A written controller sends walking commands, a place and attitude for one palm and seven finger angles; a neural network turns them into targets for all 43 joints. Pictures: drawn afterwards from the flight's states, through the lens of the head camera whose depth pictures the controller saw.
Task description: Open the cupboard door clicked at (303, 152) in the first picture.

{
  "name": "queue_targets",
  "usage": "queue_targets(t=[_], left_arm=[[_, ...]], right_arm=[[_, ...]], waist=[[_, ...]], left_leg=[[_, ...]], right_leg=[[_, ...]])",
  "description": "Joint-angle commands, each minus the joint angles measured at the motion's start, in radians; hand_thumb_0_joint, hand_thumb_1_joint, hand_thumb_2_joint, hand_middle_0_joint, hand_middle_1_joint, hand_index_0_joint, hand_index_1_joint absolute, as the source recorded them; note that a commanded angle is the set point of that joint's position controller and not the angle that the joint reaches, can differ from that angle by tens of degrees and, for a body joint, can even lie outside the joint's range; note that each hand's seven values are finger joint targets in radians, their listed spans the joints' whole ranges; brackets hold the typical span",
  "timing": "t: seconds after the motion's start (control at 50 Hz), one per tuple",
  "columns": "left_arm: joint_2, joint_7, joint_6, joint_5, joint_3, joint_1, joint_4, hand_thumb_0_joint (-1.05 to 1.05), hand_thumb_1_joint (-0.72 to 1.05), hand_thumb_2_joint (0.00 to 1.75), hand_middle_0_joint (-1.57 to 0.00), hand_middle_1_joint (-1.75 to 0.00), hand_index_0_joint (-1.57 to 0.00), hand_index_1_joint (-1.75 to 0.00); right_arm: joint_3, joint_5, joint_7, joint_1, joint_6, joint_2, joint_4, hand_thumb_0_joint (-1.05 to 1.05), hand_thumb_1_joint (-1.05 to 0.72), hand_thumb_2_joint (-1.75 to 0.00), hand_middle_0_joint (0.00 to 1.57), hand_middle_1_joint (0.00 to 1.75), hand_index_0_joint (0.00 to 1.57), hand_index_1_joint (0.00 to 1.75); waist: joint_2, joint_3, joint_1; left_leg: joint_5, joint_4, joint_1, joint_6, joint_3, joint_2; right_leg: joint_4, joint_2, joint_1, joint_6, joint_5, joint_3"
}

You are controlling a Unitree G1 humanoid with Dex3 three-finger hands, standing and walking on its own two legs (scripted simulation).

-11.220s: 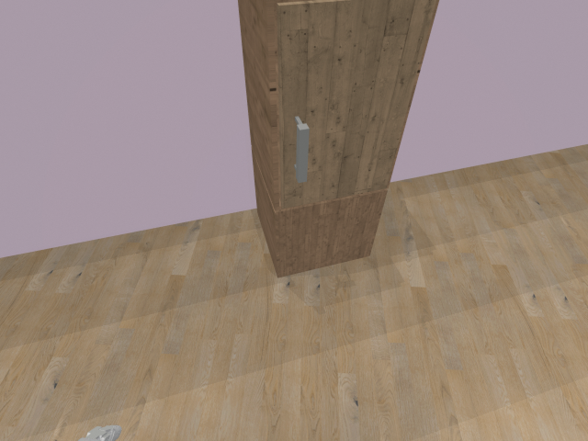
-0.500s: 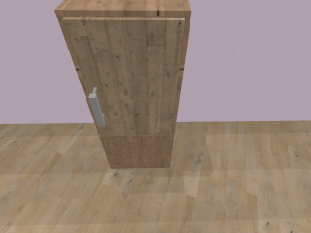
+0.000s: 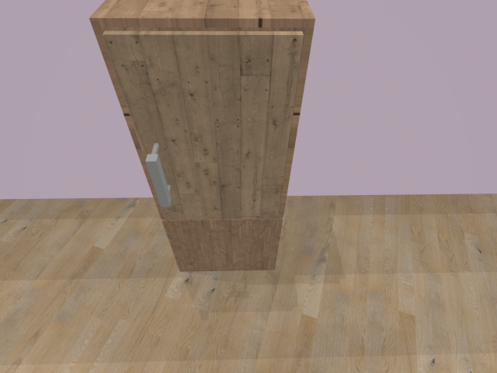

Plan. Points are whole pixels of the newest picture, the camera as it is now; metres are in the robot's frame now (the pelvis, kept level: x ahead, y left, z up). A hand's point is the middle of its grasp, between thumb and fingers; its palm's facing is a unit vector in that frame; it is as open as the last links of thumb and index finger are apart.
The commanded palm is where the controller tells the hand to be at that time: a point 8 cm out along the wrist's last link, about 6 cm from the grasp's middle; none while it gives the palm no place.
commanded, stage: look again from close up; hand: left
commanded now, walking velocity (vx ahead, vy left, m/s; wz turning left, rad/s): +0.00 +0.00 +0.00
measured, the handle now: (161, 175) +0.59 +0.27 -0.10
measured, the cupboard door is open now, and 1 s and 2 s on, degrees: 0 0 0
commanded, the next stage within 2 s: shuffle to correct the standing spot in 1.32 s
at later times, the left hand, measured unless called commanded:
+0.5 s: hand out of the picture -0.01 +0.14 -0.18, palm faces +0.04 -0.98 -0.17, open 7.4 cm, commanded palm none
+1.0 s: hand out of the picture -0.01 +0.12 -0.18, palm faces +0.06 -0.98 -0.17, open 7.4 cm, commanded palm none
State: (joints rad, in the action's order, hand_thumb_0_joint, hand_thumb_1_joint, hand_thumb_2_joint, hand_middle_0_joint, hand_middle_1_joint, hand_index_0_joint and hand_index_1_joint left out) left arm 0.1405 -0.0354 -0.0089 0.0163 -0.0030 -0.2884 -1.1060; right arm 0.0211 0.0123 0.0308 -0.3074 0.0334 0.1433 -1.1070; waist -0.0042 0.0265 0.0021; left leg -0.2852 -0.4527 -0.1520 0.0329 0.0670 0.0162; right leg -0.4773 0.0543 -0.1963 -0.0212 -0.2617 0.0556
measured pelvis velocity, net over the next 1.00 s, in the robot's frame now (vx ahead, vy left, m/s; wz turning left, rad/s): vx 0.00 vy -0.04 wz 0.01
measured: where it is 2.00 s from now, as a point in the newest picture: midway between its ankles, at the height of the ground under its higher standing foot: outside the picture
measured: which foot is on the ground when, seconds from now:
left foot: down 0.00-1.00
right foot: down 0.00-1.00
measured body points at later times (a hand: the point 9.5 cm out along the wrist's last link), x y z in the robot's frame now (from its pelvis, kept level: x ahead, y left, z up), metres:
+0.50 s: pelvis +0.00 -0.02 +0.00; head +0.01 -0.02 +0.45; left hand -0.01 +0.19 -0.16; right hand +0.00 -0.23 -0.16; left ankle -0.03 +0.09 -0.74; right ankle +0.00 -0.13 -0.74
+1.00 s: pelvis +0.00 -0.04 +0.00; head +0.01 -0.04 +0.45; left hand -0.02 +0.17 -0.16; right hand -0.01 -0.24 -0.16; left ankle -0.02 +0.09 -0.74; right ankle +0.00 -0.13 -0.74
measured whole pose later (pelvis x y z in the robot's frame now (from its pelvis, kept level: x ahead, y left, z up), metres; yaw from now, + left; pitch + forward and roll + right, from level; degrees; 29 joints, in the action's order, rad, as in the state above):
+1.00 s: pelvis +0.00 -0.04 +0.00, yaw +1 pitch -1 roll +0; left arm 0.12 -0.03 -0.02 0.02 -0.01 -0.31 -1.12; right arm 0.01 0.01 0.04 -0.30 0.02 0.11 -1.15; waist 0.01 0.03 0.01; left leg -0.27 -0.43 -0.14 -0.02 0.04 -0.03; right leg -0.46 0.00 -0.18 0.03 -0.26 0.09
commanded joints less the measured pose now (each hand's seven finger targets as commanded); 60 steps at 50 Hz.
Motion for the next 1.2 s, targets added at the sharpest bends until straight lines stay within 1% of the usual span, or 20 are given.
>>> queue_targets(t=[0.0,0.16,0.3,0.34,0.36,0.38,0.46,0.54,0.64,0.66,0.7,0.76,0.78,0.8,0.88,0.92,0.96,1.12,1.16,1.18], left_arm=[[0.087,-0.004,-0.017,-0.003,-0.011,-0.072,0.022,0.00,0.90,0.90,-0.20,-0.30,-0.20,-0.30],[0.076,-0.005,-0.017,0.000,-0.010,-0.082,0.010,0.00,0.90,0.90,-0.20,-0.30,-0.20,-0.30],[0.070,-0.005,-0.019,-0.002,-0.011,-0.091,0.004,0.00,0.90,0.90,-0.20,-0.30,-0.20,-0.30],[0.070,-0.004,-0.019,-0.003,-0.010,-0.090,0.004,0.00,0.90,0.90,-0.20,-0.30,-0.20,-0.30],[0.070,-0.005,-0.019,0.000,-0.011,-0.092,0.004,0.00,0.90,0.90,-0.20,-0.30,-0.20,-0.30],[0.068,-0.004,-0.019,-0.002,-0.011,-0.092,0.004,0.00,0.90,0.90,-0.20,-0.30,-0.20,-0.30],[0.070,-0.004,-0.020,-0.001,-0.012,-0.091,0.008,0.00,0.90,0.90,-0.20,-0.30,-0.20,-0.30],[0.071,-0.003,-0.020,-0.004,-0.012,-0.089,0.007,0.00,0.90,0.90,-0.20,-0.30,-0.20,-0.30],[0.074,-0.002,-0.022,-0.004,-0.014,-0.090,0.011,0.00,0.90,0.90,-0.20,-0.30,-0.20,-0.30],[0.072,-0.003,-0.022,-0.003,-0.013,-0.091,0.012,0.00,0.90,0.90,-0.20,-0.30,-0.20,-0.30],[0.074,-0.003,-0.022,-0.004,-0.014,-0.089,0.013,0.00,0.90,0.90,-0.20,-0.30,-0.20,-0.30],[0.071,-0.003,-0.022,-0.003,-0.015,-0.092,0.013,0.00,0.90,0.90,-0.20,-0.30,-0.20,-0.30],[0.072,-0.003,-0.022,-0.004,-0.014,-0.091,0.015,0.00,0.90,0.90,-0.20,-0.30,-0.20,-0.30],[0.073,-0.002,-0.023,-0.004,-0.016,-0.092,0.015,0.00,0.90,0.90,-0.20,-0.30,-0.20,-0.30],[0.071,-0.003,-0.023,-0.004,-0.015,-0.094,0.014,0.00,0.90,0.90,-0.20,-0.30,-0.20,-0.30],[0.072,-0.002,-0.024,-0.004,-0.016,-0.097,0.014,0.00,0.90,0.90,-0.20,-0.30,-0.20,-0.30],[0.071,-0.002,-0.024,-0.003,-0.015,-0.101,0.013,0.00,0.90,0.90,-0.20,-0.30,-0.20,-0.30],[0.077,-0.001,-0.026,-0.005,-0.016,-0.101,0.014,0.00,0.90,0.90,-0.20,-0.30,-0.20,-0.30],[0.072,-0.001,-0.025,-0.003,-0.016,-0.104,0.013,0.00,0.90,0.90,-0.20,-0.30,-0.20,-0.30],[0.072,-0.001,-0.025,-0.004,-0.015,-0.102,0.013,0.00,0.90,0.90,-0.20,-0.30,-0.20,-0.30]], right_arm=[[-0.021,0.002,0.005,-0.055,0.011,0.091,0.016,0.00,-0.90,-0.90,0.20,0.30,0.20,0.30],[-0.022,0.000,0.006,-0.051,0.006,0.076,-0.001,0.00,-0.90,-0.90,0.20,0.30,0.20,0.30],[-0.021,0.000,0.008,-0.050,0.007,0.071,-0.008,0.00,-0.90,-0.90,0.20,0.30,0.20,0.30],[-0.021,0.000,0.008,-0.048,0.005,0.067,-0.009,0.00,-0.90,-0.90,0.20,0.30,0.20,0.30],[-0.022,0.000,0.007,-0.047,0.004,0.065,-0.009,0.00,-0.90,-0.90,0.20,0.30,0.20,0.30],[-0.021,0.001,0.008,-0.047,0.004,0.067,-0.009,0.00,-0.90,-0.90,0.20,0.30,0.20,0.30],[-0.022,0.000,0.008,-0.051,0.003,0.061,-0.014,0.00,-0.90,-0.90,0.20,0.30,0.20,0.30],[-0.020,0.002,0.007,-0.050,0.002,0.060,-0.016,0.00,-0.90,-0.90,0.20,0.30,0.20,0.30],[-0.021,0.002,0.007,-0.055,0.001,0.055,-0.017,0.00,-0.90,-0.90,0.20,0.30,0.20,0.30],[-0.023,0.001,0.007,-0.051,-0.001,0.053,-0.019,0.00,-0.90,-0.90,0.20,0.30,0.20,0.30],[-0.022,0.002,0.006,-0.055,-0.001,0.052,-0.019,0.00,-0.90,-0.90,0.20,0.30,0.20,0.30],[-0.023,0.001,0.007,-0.058,-0.002,0.048,-0.021,0.00,-0.90,-0.90,0.20,0.30,0.20,0.30],[-0.022,0.002,0.007,-0.058,-0.001,0.050,-0.020,0.00,-0.90,-0.90,0.20,0.30,0.20,0.30],[-0.022,0.002,0.007,-0.060,0.000,0.046,-0.022,0.00,-0.90,-0.90,0.20,0.30,0.20,0.30],[-0.022,0.001,0.008,-0.060,-0.001,0.044,-0.022,0.00,-0.90,-0.90,0.20,0.30,0.20,0.30],[-0.022,0.002,0.008,-0.059,0.000,0.044,-0.021,0.00,-0.90,-0.90,0.20,0.30,0.20,0.30],[-0.024,0.001,0.008,-0.056,-0.003,0.042,-0.021,0.00,-0.90,-0.90,0.20,0.30,0.20,0.30],[-0.024,0.002,0.008,-0.063,-0.003,0.040,-0.021,0.00,-0.90,-0.90,0.20,0.30,0.20,0.30],[-0.025,0.002,0.008,-0.059,-0.005,0.037,-0.022,0.00,-0.90,-0.90,0.20,0.30,0.20,0.30],[-0.024,0.003,0.008,-0.060,-0.005,0.039,-0.022,0.00,-0.90,-0.90,0.20,0.30,0.20,0.30]], waist=[[-0.014,0.015,0.003],[0.001,0.056,0.002],[-0.008,0.037,0.003],[-0.004,0.048,0.005],[0.012,0.057,0.004],[-0.003,0.054,0.004],[0.018,0.055,0.005],[-0.004,0.057,0.006],[0.014,0.041,0.006],[0.020,0.054,0.007],[0.010,0.053,0.006],[0.018,0.051,0.006],[-0.003,0.048,0.006],[0.007,0.044,0.006],[-0.006,0.049,0.007],[0.010,0.041,0.007],[0.020,0.062,0.008],[0.007,0.044,0.007],[0.020,0.059,0.007],[0.005,0.065,0.007]], left_leg=[[0.253,0.099,-0.043,0.008,-0.097,-0.119],[0.203,0.104,-0.051,0.006,-0.094,-0.118],[0.214,0.101,-0.039,0.003,-0.089,-0.119],[0.188,0.104,-0.047,0.001,-0.089,-0.116],[0.189,0.101,-0.046,0.001,-0.088,-0.118],[0.186,0.101,-0.045,0.000,-0.085,-0.117],[0.183,0.101,-0.046,-0.002,-0.085,-0.119],[0.167,0.105,-0.054,-0.006,-0.084,-0.115],[0.165,0.099,-0.050,-0.008,-0.082,-0.114],[0.161,0.096,-0.049,-0.008,-0.082,-0.114],[0.162,0.098,-0.055,-0.010,-0.081,-0.113],[0.157,0.095,-0.051,-0.011,-0.080,-0.115],[0.165,0.095,-0.052,-0.011,-0.081,-0.113],[0.172,0.094,-0.054,-0.011,-0.081,-0.114],[0.168,0.094,-0.053,-0.012,-0.081,-0.114],[0.174,0.092,-0.048,-0.013,-0.080,-0.114],[0.157,0.089,-0.049,-0.015,-0.077,-0.113],[0.164,0.084,-0.051,-0.018,-0.075,-0.109],[0.151,0.086,-0.048,-0.019,-0.073,-0.111],[0.154,0.086,-0.053,-0.019,-0.076,-0.108]], right_leg=[[0.049,0.059,0.033,0.047,0.202,-0.061],[0.070,0.057,0.015,0.050,0.182,-0.069],[0.075,0.059,0.024,0.052,0.197,-0.072],[0.083,0.061,0.020,0.054,0.182,-0.074],[0.083,0.059,0.014,0.054,0.187,-0.075],[0.085,0.059,0.013,0.055,0.187,-0.077],[0.087,0.059,0.017,0.057,0.190,-0.076],[0.095,0.060,0.014,0.060,0.169,-0.081],[0.099,0.064,0.022,0.063,0.174,-0.082],[0.101,0.059,0.011,0.062,0.170,-0.084],[0.102,0.063,0.015,0.063,0.165,-0.082],[0.104,0.059,0.012,0.064,0.158,-0.082],[0.104,0.060,0.014,0.065,0.163,-0.086],[0.102,0.061,0.020,0.066,0.173,-0.082],[0.107,0.060,0.015,0.067,0.165,-0.084],[0.107,0.061,0.019,0.067,0.178,-0.085],[0.116,0.061,0.003,0.067,0.164,-0.087],[0.123,0.066,0.018,0.068,0.167,-0.088],[0.130,0.063,0.002,0.067,0.145,-0.090],[0.131,0.064,-0.001,0.067,0.142,-0.090]])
